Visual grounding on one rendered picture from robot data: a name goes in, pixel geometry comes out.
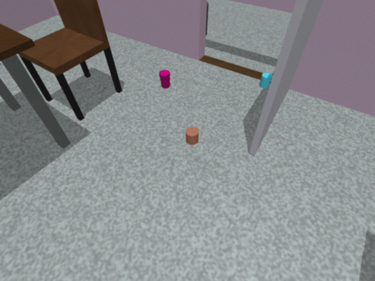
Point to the table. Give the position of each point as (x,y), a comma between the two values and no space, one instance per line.
(12,43)

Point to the chair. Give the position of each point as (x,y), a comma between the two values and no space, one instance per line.
(83,37)

